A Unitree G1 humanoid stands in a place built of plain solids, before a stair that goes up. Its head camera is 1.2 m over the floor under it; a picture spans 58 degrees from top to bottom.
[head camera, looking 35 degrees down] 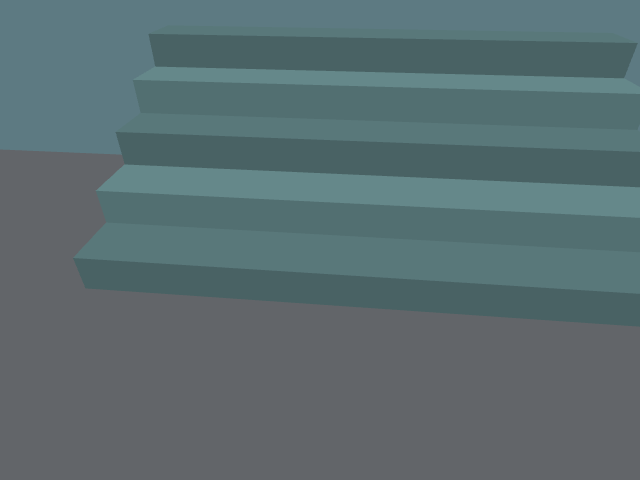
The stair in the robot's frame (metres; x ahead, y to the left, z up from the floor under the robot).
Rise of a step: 0.16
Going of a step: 0.26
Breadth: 2.36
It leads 6 degrees to the right of straight ahead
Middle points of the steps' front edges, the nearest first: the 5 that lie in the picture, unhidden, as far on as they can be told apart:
1.24 -0.20 0.16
1.51 -0.22 0.32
1.77 -0.25 0.48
2.03 -0.28 0.64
2.29 -0.30 0.80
